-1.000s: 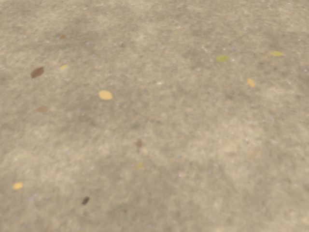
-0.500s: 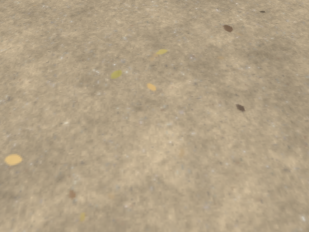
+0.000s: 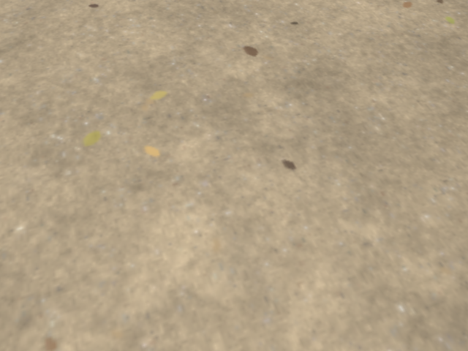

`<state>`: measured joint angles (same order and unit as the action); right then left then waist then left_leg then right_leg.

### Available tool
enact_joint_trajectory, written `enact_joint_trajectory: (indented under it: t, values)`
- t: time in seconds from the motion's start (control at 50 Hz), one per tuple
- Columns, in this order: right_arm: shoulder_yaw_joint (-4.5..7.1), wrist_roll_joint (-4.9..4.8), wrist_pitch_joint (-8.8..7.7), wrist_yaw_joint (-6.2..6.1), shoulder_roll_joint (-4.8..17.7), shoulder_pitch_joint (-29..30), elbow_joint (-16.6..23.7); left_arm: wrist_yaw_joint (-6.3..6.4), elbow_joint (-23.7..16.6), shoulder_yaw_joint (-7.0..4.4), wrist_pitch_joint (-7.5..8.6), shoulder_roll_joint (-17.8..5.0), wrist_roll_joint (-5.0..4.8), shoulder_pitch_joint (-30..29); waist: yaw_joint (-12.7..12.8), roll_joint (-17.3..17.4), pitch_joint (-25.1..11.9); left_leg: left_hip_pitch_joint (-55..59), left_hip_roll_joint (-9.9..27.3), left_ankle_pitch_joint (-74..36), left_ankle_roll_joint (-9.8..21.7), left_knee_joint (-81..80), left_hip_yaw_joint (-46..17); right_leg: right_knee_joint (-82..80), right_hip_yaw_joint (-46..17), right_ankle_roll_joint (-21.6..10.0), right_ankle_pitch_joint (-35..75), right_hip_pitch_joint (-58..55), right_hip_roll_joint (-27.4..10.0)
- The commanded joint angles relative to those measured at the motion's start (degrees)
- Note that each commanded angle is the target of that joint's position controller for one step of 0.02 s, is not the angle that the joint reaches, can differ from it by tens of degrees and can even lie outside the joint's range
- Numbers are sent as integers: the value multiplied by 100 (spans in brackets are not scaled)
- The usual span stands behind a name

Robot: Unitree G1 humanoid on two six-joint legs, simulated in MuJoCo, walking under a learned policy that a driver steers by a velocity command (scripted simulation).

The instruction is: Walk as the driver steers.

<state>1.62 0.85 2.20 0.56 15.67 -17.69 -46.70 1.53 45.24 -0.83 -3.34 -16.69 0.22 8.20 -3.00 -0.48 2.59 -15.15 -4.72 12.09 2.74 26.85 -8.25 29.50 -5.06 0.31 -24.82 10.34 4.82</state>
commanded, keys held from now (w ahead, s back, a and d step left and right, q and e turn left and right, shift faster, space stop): w+q+shift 0.28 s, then q+shift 0.34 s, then e+shift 0.38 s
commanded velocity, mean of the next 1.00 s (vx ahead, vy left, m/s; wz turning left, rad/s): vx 0.32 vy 0.00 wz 0.47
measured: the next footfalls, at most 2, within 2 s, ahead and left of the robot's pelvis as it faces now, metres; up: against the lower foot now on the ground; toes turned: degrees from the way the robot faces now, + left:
right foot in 0.02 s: +0.00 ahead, -0.11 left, +0.00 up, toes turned +7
left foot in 0.46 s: +0.32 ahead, +0.23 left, +0.00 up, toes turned +28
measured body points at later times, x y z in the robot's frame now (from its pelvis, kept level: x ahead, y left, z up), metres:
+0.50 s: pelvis +0.19 +0.11 -0.05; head +0.24 +0.13 +0.40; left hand +0.07 +0.36 -0.18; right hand +0.49 -0.04 -0.13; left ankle +0.28 +0.21 -0.74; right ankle -0.01 -0.11 -0.68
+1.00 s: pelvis +0.34 +0.19 +0.00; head +0.35 +0.21 +0.45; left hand +0.29 +0.46 -0.14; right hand +0.55 +0.02 -0.12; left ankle +0.28 +0.21 -0.74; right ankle +0.42 +0.11 -0.71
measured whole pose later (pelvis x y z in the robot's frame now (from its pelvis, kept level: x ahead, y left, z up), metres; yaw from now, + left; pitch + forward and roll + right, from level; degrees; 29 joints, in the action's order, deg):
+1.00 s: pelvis +0.34 +0.19 +0.00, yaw +26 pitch +0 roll +1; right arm 1.1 1.5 0.4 -2.2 12.9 -12.5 -44.6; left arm -1.2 45.3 -1.6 -2.9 -14.4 1.2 15.6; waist 0.7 -2.0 2.1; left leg -6.0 -7.9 14.2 7.5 19.7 3.7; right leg 48.1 0.6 -0.5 -17.9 26.8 -1.5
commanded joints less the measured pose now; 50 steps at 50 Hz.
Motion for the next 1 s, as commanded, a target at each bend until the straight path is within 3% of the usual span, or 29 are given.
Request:
enact_joint_trajectory:
  t: [0.02, 0.04, 0.06, 0.08, 0.1, 0.14, 0.2, 0.28, 0.32, 0.36, 0.4, 0.42, 0.44, 0.46, 0.48, 0.5, 0.52, 0.54, 0.56, 0.6, 0.62, 0.68, 0.76, 0.82, 0.86, 0.9, 0.94, 1.0]
  values:
    - [386, -55, 11, -17, 925, 935, 617, 120, 63, -282, 248, -1155, 139, 1577, 1075, 252, -332, -2340, 108, 2891, -130, -224, -1116, -1893, -590, -600, -377, -2689, -818]
    - [245, -182, -55, -14, 318, 970, 838, 174, -7, -409, 257, -1672, 131, 1352, 1043, -1494, -330, -3332, -382, 2343, -146, 1918, 234, -2280, -2536, -944, -1873, -2734, -2541]
    - [299, -27, -100, -54, 754, 1190, 835, 169, -132, -393, 313, -1495, 222, 699, 856, -761, 296, -3494, 226, 1367, -111, 2590, 174, -2457, -2721, -1145, -1967, -1557, -2789]
    - [363, -17, -138, 35, 866, 1075, 777, 155, -223, -273, 407, -1033, 215, 310, 550, -607, 376, -3255, 418, 820, -100, 2941, 85, -2416, -2253, -1026, -1660, -1236, -2465]
    - [393, 14, -159, 132, 883, 786, 645, 113, -258, -207, 512, -784, 176, 128, 378, -651, 293, -3193, 442, 494, -161, 3282, 161, -2411, -1709, -857, -1087, -1251, -2177]
    - [414, 85, -131, 277, 831, 549, 541, 85, -230, -192, 670, -733, 128, 314, 368, -768, 157, -3272, 563, 256, -241, 3954, 443, -2424, -856, -755, -491, -1292, -1875]
    - [369, 88, -95, 402, 663, 992, 787, -7, -39, -234, 792, -781, 166, 878, 572, -567, 378, -3839, 762, -44, -287, 4319, 554, -2486, -293, -757, -76, -1360, -1889]
    - [332, 108, -72, 514, 636, 1549, 1086, -71, 131, -259, 897, -787, 210, 1257, 685, -521, 696, -4164, 918, -350, -247, 3992, 637, -2631, 389, -689, 390, -1360, -1930]
    - [239, 147, -110, 573, 489, 1867, 1261, -62, 157, -238, 926, -706, 210, 1108, 633, -394, 981, -3752, 1001, -492, -177, 3149, 995, -2582, 1015, -646, 1615, -1074, -1803]
    - [121, 167, -146, 630, 294, 2187, 1470, -39, 198, -259, 909, -804, 171, 1085, 659, -375, 1001, -2975, 921, -446, 2, 2138, 1528, -2280, 1515, -567, 3305, -913, -1760]
    - [107, 154, -131, 566, 297, 1867, 1467, -21, 261, -305, 877, -995, 128, 1190, 505, -465, 476, -1941, 441, -183, 281, 1651, 2032, -1244, 1859, -446, 6345, -1190, -1757]
    - [152, 156, -146, 495, 396, 1291, 1342, -6, 275, -340, 825, -1104, 89, 1231, 232, -540, 70, -1314, 136, -24, 408, 1508, 2130, -304, 1886, -407, 7546, -1300, -1794]
    - [244, 174, -198, 423, 580, 387, 1128, 1, 234, -372, 777, -1212, 49, 1192, -177, -601, -449, -246, -86, -100, 553, 1221, 1947, 936, 1805, -381, 7765, -1033, -1883]
    - [408, 212, -269, 289, 905, -695, 769, -55, 141, -367, 800, -1174, 1, 1109, -637, -380, -1128, 1283, -205, -758, 720, 642, 1544, 2493, 1747, -187, 6520, -326, -1774]
    - [522, 193, -283, 144, 1347, -693, 628, -184, 91, -186, 836, -429, 91, 1471, -270, 470, -1403, 2680, 851, -1513, 887, 610, 300, 4118, 1623, -17, 344, 1314, -1152]
    - [786, 104, -211, 142, 2341, -784, 945, -167, -375, -179, 770, -469, 24, 1785, -206, 1438, -2723, 4149, 2586, -3126, 2170, 240, -3193, 6501, 948, 256, -1357, 2882, -133]
    - [820, -81, -154, 91, 2103, -820, 1000, -130, -483, -257, 777, -883, 160, 932, -561, 93, -2865, 3924, 2327, -3359, 1971, -101, -2946, 6382, -5, 141, -350, 3099, -566]
    - [735, -97, -144, 34, 1849, -415, 944, -112, -629, -187, 790, -705, 60, 676, -281, 215, -1959, 2980, 2167, -3462, 1884, -227, -2289, 6035, 82, 128, 181, 3107, -724]
    - [618, -95, -151, 5, 1407, -124, 922, -78, -545, -155, 775, -649, 127, 714, 9, -121, -1210, 1999, 1832, -3568, 1635, -361, -1716, 5477, 169, 164, 362, 2945, -964]
    - [467, -124, -140, -66, 963, 337, 1000, -72, -487, -145, 525, -628, 282, 1013, 430, -63, -773, 699, 1308, -3554, 1413, -662, -1071, 4848, 152, 298, 242, 2324, -1110]
    - [454, -121, -162, -51, 944, 367, 1010, -73, -483, -153, 410, -613, 309, 1073, 494, -110, -723, 326, 1208, -3859, 1342, -668, -948, 4516, 186, 357, 198, 2084, -1133]
    - [433, -15, -298, -13, 932, 373, 927, -36, -351, -127, 311, -440, 222, 1281, 561, -209, -973, 57, 1204, -4810, 1210, -633, -480, 3960, 401, 334, 661, 1835, -1085]
    - [197, -16, -361, -58, 432, 213, 626, -53, -285, -109, 269, -273, 111, 1032, 388, 215, -858, 377, 1088, -4302, 564, -935, 18, 2869, 412, 112, 1631, 1877, -1086]
    - [121, 54, -384, -132, 369, 136, 445, -118, -233, -117, 232, -257, 20, 733, 194, 388, -540, 639, 1199, -3894, 342, -1138, 288, 2159, 269, -39, 2010, 1865, -960]
    - [164, 84, -345, -204, 553, 85, 375, -165, -301, -170, 213, -383, 23, 530, 115, 396, -357, 965, 1394, -3859, 419, -1120, 348, 2038, 202, -81, 1733, 2083, -789]
    - [174, 75, -274, -267, 584, 63, 355, -217, -351, -211, 188, -457, 83, 484, 115, 333, -273, 1310, 1598, -3965, 587, -1011, 361, 2034, 313, -81, 1265, 2256, -759]
    - [170, 72, -219, -312, 565, 53, 365, -262, -413, -221, 153, -418, 119, 447, 99, 270, -230, 1569, 1749, -4147, 752, -831, 384, 2033, 456, -80, 757, 2309, -731]
    - [195, 68, -161, -348, 618, 57, 372, -302, -539, -217, 85, -285, 86, 380, 63, 257, -206, 1869, 1899, -4516, 898, -518, 454, 1830, 634, -116, 224, 2248, -643]
Over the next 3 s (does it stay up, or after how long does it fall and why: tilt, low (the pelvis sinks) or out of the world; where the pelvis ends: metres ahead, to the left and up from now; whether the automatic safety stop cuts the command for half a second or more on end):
stays up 1.21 0.41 -0.02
